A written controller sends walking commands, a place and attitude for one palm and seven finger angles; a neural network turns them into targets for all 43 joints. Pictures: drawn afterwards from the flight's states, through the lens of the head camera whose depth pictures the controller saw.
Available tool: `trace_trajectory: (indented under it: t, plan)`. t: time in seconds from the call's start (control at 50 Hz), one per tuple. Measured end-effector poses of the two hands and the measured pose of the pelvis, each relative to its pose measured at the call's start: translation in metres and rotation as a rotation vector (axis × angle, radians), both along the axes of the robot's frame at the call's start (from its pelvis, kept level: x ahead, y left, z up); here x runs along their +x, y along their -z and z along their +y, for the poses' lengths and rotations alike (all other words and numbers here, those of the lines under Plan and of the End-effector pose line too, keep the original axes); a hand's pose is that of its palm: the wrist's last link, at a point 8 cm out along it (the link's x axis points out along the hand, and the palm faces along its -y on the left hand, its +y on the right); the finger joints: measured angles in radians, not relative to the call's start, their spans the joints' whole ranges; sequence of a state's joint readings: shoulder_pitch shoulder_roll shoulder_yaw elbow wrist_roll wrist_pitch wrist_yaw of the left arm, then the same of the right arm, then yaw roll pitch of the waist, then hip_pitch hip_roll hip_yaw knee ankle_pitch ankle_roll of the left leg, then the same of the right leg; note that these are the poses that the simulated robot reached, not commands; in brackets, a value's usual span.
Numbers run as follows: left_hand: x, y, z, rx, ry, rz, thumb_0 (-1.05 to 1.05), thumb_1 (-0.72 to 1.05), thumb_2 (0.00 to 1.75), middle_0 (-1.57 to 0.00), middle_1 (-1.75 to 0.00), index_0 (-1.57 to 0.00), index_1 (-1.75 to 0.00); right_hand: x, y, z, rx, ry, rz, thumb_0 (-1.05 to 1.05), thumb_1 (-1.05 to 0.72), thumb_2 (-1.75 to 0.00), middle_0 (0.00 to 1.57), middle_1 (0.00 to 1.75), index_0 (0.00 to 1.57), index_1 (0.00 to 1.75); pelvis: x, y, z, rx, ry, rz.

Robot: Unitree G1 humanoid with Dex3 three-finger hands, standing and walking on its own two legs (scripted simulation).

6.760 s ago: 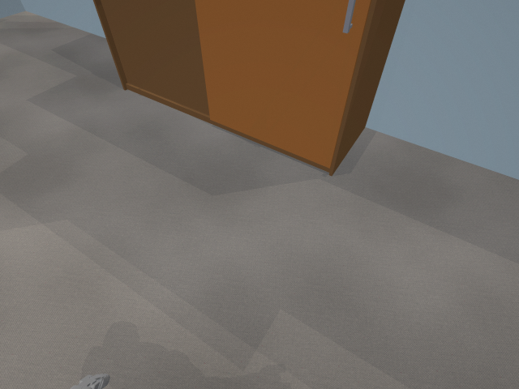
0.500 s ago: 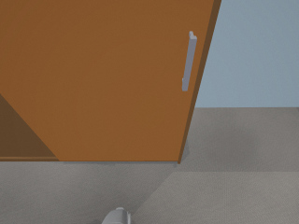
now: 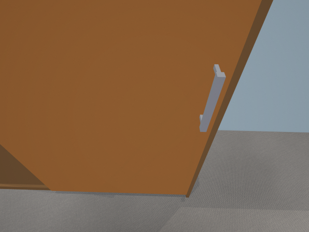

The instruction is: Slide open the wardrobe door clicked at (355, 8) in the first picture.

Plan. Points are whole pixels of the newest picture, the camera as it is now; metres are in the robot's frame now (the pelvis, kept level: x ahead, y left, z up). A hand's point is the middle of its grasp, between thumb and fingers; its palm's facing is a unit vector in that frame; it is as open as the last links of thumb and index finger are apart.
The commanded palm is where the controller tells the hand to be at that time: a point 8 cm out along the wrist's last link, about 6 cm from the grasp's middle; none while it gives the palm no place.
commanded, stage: come to a stop and stand still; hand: right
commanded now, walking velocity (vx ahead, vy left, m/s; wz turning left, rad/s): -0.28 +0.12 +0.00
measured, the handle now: (209, 101) +0.44 -0.13 +0.11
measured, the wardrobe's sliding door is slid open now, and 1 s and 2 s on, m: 0.00 0.00 0.00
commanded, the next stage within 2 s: look again from close up in 1.42 s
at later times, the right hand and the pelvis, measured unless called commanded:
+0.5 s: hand out of the picture -0.01 -0.14 -0.15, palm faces +0.04 +0.96 -0.26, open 7.3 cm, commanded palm none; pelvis -0.03 +0.04 +0.01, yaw +2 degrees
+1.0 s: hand out of the picture -0.03 -0.21 -0.17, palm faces +0.01 +0.97 -0.26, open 7.3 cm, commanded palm none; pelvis -0.05 -0.02 -0.01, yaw +1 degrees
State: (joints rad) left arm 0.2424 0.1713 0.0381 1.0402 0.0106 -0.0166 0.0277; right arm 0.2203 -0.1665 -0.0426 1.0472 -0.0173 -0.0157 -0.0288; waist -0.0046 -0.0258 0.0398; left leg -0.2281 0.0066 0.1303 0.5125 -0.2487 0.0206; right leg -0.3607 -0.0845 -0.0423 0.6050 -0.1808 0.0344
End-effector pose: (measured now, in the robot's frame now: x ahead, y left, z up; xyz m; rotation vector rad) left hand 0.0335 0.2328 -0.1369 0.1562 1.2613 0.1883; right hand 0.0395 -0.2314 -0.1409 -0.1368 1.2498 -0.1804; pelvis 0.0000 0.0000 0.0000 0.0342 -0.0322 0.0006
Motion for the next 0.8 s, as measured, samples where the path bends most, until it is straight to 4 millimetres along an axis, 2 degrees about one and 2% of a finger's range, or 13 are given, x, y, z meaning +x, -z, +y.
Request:
trace_trajectory:
  t: [0.08, 0.14, 0.2, 0.26, 0.34, 0.4, 0.5, 0.58, 0.68, 0.8]
  plan:
    - [0.034, -0.004, -0.012, 0.011, 0.023, -0.037, 0.01, 0.94, 0.90, -0.19, -0.30, -0.20, -0.30, -0.002, 0.009, -0.009, 0.013, 0.028, 0.050, 0.00, -0.93, -0.90, 0.20, 0.30, 0.20, 0.30, 0.013, 0.002, -0.009, -0.018, -0.008, -0.008]
    - [0.050, -0.009, -0.016, 0.014, 0.036, -0.063, 0.00, 0.94, 0.90, -0.20, -0.30, -0.20, -0.30, -0.005, 0.006, -0.012, 0.006, 0.028, 0.082, 0.00, -0.92, -0.90, 0.20, 0.30, 0.20, 0.30, 0.012, -0.001, -0.009, -0.022, -0.014, 0.000]
    - [0.057, -0.010, -0.013, 0.009, 0.039, -0.078, 0.00, 0.93, 0.90, -0.20, -0.30, -0.20, -0.30, -0.007, 0.002, -0.014, -0.010, 0.021, 0.093, 0.00, -0.92, -0.90, 0.20, 0.30, 0.20, 0.30, 0.004, -0.003, -0.005, -0.021, -0.022, 0.007]
    - [0.055, -0.008, -0.003, 0.003, 0.031, -0.089, 0.00, 0.92, 0.90, -0.20, -0.30, -0.20, -0.30, -0.010, -0.002, -0.012, -0.031, 0.012, 0.088, 0.00, -0.92, -0.90, 0.20, 0.30, 0.20, 0.30, -0.005, -0.002, 0.003, -0.024, -0.030, 0.010]
    - [0.041, 0.003, 0.018, -0.015, 0.017, -0.094, 0.00, 0.91, 0.90, -0.20, -0.30, -0.20, -0.30, -0.016, -0.008, -0.001, -0.066, -0.001, 0.052, 0.00, -0.91, -0.90, 0.20, 0.30, 0.20, 0.30, -0.020, 0.003, 0.019, -0.035, -0.032, 0.005]
    - [0.025, 0.015, 0.036, -0.042, -0.004, -0.084, 0.00, 0.91, 0.90, -0.20, -0.30, -0.20, -0.30, -0.028, -0.009, 0.014, -0.091, -0.013, 0.027, 0.00, -0.91, -0.90, 0.20, 0.30, 0.20, 0.30, -0.028, 0.010, 0.033, -0.048, -0.025, -0.005]
    - [-0.011, 0.009, 0.050, -0.064, -0.014, -0.010, 0.00, 0.91, 0.90, -0.20, -0.30, -0.20, -0.30, -0.053, -0.023, 0.042, -0.058, -0.006, 0.053, 0.00, -0.91, -0.90, 0.20, 0.30, 0.20, 0.30, -0.032, -0.006, 0.043, -0.067, -0.028, 0.001]
    - [-0.041, 0.003, 0.056, -0.058, -0.018, 0.057, 0.00, 0.91, 0.90, -0.20, -0.30, -0.20, -0.30, -0.063, -0.026, 0.054, -0.028, 0.002, 0.069, 0.01, -0.91, -0.90, 0.20, 0.30, 0.20, 0.30, -0.033, -0.013, 0.046, -0.076, -0.022, 0.018]
    - [-0.067, -0.001, 0.053, -0.032, -0.002, 0.145, 0.01, 0.91, 0.90, -0.19, -0.30, -0.20, -0.30, -0.080, -0.023, 0.048, -0.021, 0.037, 0.096, 0.01, -0.92, -0.90, 0.20, 0.30, 0.21, 0.30, -0.038, -0.015, 0.041, -0.074, -0.010, 0.033]
    - [-0.067, 0.003, 0.034, 0.004, 0.035, 0.105, 0.01, 0.91, 0.90, -0.20, -0.30, -0.20, -0.30, -0.101, -0.006, 0.021, -0.017, 0.028, 0.142, 0.01, -0.91, -0.90, 0.21, 0.30, 0.20, 0.30, -0.050, -0.002, 0.020, -0.030, 0.014, 0.033]
